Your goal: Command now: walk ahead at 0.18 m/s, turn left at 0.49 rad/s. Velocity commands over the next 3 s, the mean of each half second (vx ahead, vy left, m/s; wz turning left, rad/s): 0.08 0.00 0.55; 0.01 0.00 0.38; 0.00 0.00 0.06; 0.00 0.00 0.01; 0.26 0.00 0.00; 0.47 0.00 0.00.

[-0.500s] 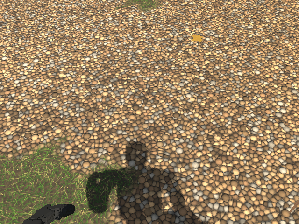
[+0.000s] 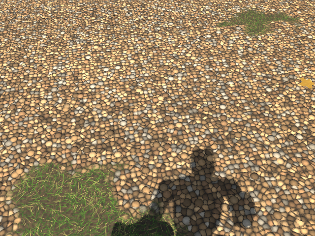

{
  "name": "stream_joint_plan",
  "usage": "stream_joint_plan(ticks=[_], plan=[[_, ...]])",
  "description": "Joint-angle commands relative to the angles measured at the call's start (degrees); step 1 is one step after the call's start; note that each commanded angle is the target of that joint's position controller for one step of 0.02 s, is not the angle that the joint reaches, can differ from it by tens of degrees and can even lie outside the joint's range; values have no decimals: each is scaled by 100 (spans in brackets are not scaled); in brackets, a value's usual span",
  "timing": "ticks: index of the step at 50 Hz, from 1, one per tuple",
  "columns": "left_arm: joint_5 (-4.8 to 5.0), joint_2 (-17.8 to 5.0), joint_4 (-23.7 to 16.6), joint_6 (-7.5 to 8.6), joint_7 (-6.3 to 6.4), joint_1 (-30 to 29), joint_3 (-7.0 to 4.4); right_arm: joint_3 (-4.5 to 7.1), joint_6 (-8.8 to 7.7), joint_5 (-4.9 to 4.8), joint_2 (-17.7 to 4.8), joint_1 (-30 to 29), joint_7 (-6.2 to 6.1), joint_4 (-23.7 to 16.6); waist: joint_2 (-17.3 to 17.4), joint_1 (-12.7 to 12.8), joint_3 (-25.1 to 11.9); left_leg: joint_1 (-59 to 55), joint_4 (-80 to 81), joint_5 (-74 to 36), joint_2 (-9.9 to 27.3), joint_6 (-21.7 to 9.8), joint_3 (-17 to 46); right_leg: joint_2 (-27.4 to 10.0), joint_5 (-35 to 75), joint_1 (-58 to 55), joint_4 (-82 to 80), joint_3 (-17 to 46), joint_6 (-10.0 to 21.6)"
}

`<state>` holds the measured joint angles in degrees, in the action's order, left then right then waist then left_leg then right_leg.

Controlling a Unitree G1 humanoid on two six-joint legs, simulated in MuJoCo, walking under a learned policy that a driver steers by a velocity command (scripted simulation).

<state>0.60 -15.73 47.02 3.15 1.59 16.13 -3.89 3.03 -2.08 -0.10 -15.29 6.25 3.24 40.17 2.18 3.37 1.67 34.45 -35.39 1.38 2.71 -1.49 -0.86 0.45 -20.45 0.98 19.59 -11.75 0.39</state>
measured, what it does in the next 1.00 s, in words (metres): steps on the spot, turning left: left foot, then right foot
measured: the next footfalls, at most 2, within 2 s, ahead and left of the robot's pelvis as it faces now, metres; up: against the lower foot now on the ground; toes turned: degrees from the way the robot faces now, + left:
left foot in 0.04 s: +0.19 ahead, +0.10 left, +0.00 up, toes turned +3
right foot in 0.50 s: +0.19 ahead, -0.11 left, +0.00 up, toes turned +28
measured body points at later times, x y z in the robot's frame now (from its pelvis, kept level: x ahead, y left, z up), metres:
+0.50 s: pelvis +0.10 -0.02 -0.01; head +0.13 -0.02 +0.44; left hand +0.16 +0.29 -0.10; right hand +0.34 -0.24 -0.09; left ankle +0.15 +0.10 -0.73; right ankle +0.16 -0.14 -0.74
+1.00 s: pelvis +0.09 +0.00 +0.00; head +0.10 +0.02 +0.45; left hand +0.05 +0.29 -0.12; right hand +0.36 -0.13 -0.08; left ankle +0.03 +0.09 -0.73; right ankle +0.16 -0.13 -0.72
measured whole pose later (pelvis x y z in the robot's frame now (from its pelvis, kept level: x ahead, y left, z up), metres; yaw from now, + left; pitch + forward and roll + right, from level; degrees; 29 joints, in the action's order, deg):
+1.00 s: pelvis +0.09 +0.00 +0.00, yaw +29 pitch +1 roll +0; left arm -0.7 -16.6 43.7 -0.5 0.8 11.4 -2.8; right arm 1.9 1.7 1.4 -13.0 8.7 0.0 35.8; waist -2.4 1.8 1.3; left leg 14.0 -28.8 15.6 -1.8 -1.4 1.2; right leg -3.8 -25.0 18.7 38.1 -0.6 -3.9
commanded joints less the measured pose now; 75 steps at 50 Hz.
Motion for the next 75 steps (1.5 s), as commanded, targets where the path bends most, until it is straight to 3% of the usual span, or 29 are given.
stream_joint_plan(ticks=[1,2,3,4,5,6,7,11,16,21,24,25,26,27,28,30,36,42,43,44,45,46,48,50,54,56,57,61,75], plan=[[113,-1081,-425,-98,123,-418,-287,330,-63,22,-806,777,56,-313,-622,-666,-631,-1245,560,233,-430,-331,-340,-1350,5222,-12,1467,256,464],[54,-966,-436,-94,118,-209,-243,475,-73,40,-1176,1261,-47,-228,-147,-856,-972,-2275,941,-1291,-365,-556,7,-930,4309,510,2713,120,142],[-298,-393,-607,-45,59,145,-55,556,-31,49,-1711,1386,-197,-296,1203,-529,-1478,-3854,375,-4378,965,-1172,1714,-284,-123,2245,4648,140,-236],[-219,-416,-705,27,-50,576,34,510,-46,132,-1811,1227,-179,-566,1449,-365,-2619,-4978,802,-4127,2096,-2506,4076,514,-2265,3516,6243,1283,-450],[-46,-897,-644,32,-116,196,-79,443,-9,85,-1413,1045,-144,-698,452,-694,-2627,-4670,1074,-3037,1761,-2265,3534,122,-1738,3721,6383,1893,-359],[23,-895,-783,-7,-104,-253,-75,369,14,11,-1155,725,-161,-728,189,-627,-1959,-4033,1167,-2131,1447,-1921,2897,-48,-1232,3919,6081,1789,-285],[-45,-801,-739,-77,-30,-394,-72,324,60,-55,-996,526,-197,-727,-244,-480,-1388,-3254,1335,-1451,1163,-1622,2522,-247,-898,3888,5610,1739,-301],[-129,-657,-756,-269,69,-307,-70,351,180,82,-1058,189,-314,-857,262,-152,-958,-1697,1700,-897,644,-1384,2067,-169,-412,2944,4244,1573,-377],[-110,-566,-785,-296,85,-589,-29,415,304,1,-1164,181,-482,-935,417,-292,-1101,-1591,1719,626,453,-1176,2264,-38,192,2702,3162,1702,-492],[-51,-618,-877,-188,-8,-746,-69,418,418,1,-1120,264,-471,-982,737,-436,-923,-1711,1638,1399,392,-1006,2797,109,132,2320,2082,1710,-360],[-52,-726,-757,-117,-74,-308,-169,387,482,-95,-1013,263,-487,-1003,681,-191,-862,-1435,1205,1491,65,-657,2782,-35,838,1246,453,1636,-63],[-167,-1138,-784,-136,-50,-132,-271,314,481,-80,-743,439,-484,-1022,-128,-258,-943,-775,224,2484,-363,-325,2234,-1181,840,598,51,2556,354],[-347,-1556,-740,-203,-49,-283,-375,336,414,-135,-737,353,-458,-1245,-1992,-449,-571,312,-1054,3265,-1268,2,843,-2207,1728,749,-363,3960,1222],[-401,-1251,-959,-173,-34,-587,-313,481,338,-9,-1212,388,-441,-1145,-1607,-377,-558,374,-2374,3196,-846,226,1003,-2471,1998,1003,-346,4145,1517],[-330,-952,-1072,-169,14,-901,-233,556,364,-54,-1338,525,-422,-971,-1135,-493,-542,257,-2905,2826,-776,296,989,-2136,2115,1108,-200,3496,1287],[-132,-696,-1147,-190,60,-1157,-151,511,508,-45,-1075,788,-456,-755,-918,-535,-401,340,-3567,2272,-683,511,799,-1616,2161,1026,-58,2620,957],[-143,-917,-999,-348,92,-592,-204,249,500,-69,-508,109,-384,-1077,-1254,-80,-524,-113,-1989,2238,-375,707,299,-1471,2646,408,51,1902,1159],[87,-1040,-862,-361,-40,-724,-210,232,473,-55,-520,552,-303,-843,-1341,-313,-603,-1946,963,1200,-477,289,-197,-1524,2957,768,503,1802,1048],[118,-897,-736,-332,-51,-495,-157,236,468,-29,-574,619,-310,-805,-1178,-342,-593,-2530,1670,543,-440,121,-62,-1397,2658,1057,641,1699,751],[-32,-641,-698,-273,-90,-279,-65,265,468,-1,-826,698,-354,-852,-505,-233,-912,-3434,1611,-608,224,-66,783,-1086,1700,1596,1147,1398,260],[-285,-272,-809,-181,-164,-167,72,300,490,90,-1215,387,-411,-970,992,88,-908,-3589,1268,-1968,1264,-676,1826,-525,-193,2405,1712,817,-269],[-232,-492,-894,-186,-103,-689,38,195,417,194,-786,361,-368,-943,1034,-342,-911,-2920,1439,-1377,1492,-1262,1988,-499,-977,2263,1936,1140,-422],[-121,-627,-842,-242,-73,-850,-16,110,265,216,-576,107,-334,-828,866,-301,-628,-2782,1519,-694,1051,-1052,1645,-499,-702,2262,2044,1243,-450],[-144,-679,-739,-310,-48,-721,-43,108,192,136,-648,-52,-352,-772,877,-282,-506,-2652,1453,-1067,973,-950,1522,-522,-481,2127,2068,1354,-508],[-149,-433,-538,-283,-122,-391,55,9,219,73,-405,-151,-337,-602,442,-81,-582,-2326,1246,-620,604,-658,1127,-459,1189,1105,849,1255,-464],[-189,-738,-593,-277,-122,-477,29,10,217,135,-393,130,-309,-482,11,-316,-399,-2091,1210,921,206,-305,994,-643,2121,859,603,1444,-298],[-116,-969,-469,-277,-122,-522,-50,24,240,145,-416,253,-304,-490,-470,-478,-180,-2049,1316,1254,20,-195,822,-555,1472,1179,752,1359,-132],[-161,-551,-367,-194,-106,-537,44,26,279,109,-404,21,-369,-393,-426,-271,-138,-2103,1084,1010,-34,-137,704,-485,1262,1212,537,1370,-168],[-114,-467,93,-194,29,-379,90,58,224,69,-340,377,-454,284,-151,-242,-150,-2109,1058,740,-102,-17,576,-397,1137,1089,598,1291,-142]])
